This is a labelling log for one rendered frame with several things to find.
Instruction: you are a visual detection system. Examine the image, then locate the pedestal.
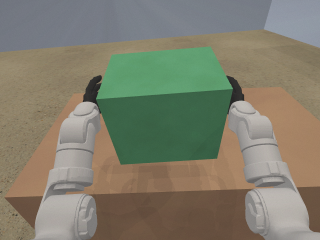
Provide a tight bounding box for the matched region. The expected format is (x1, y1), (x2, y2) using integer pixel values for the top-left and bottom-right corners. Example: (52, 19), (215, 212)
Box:
(4, 87), (320, 240)

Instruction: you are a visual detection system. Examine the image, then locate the carton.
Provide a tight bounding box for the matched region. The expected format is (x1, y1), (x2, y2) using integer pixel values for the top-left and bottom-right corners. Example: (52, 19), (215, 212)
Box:
(96, 46), (233, 165)

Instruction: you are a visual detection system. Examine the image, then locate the robot left upper arm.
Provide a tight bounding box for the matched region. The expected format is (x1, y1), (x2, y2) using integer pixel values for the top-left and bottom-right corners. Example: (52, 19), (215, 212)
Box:
(30, 193), (98, 240)

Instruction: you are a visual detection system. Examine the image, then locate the robot left forearm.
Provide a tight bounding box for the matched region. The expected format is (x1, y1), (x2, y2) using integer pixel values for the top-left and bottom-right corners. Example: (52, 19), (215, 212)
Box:
(34, 101), (101, 235)

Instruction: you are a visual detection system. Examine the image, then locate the left robot hand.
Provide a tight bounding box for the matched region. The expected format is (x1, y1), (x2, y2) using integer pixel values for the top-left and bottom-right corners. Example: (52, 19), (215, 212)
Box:
(83, 75), (102, 114)

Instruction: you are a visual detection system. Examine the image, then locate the robot right upper arm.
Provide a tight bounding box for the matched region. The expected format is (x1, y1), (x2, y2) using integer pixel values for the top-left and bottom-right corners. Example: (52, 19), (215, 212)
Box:
(245, 187), (320, 240)

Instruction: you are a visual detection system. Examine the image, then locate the right robot hand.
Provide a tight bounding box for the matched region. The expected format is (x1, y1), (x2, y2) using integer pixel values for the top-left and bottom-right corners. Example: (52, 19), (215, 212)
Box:
(226, 75), (244, 115)

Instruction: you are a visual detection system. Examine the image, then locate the robot right forearm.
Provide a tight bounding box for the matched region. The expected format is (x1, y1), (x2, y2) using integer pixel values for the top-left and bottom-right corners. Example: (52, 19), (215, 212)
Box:
(228, 100), (310, 227)

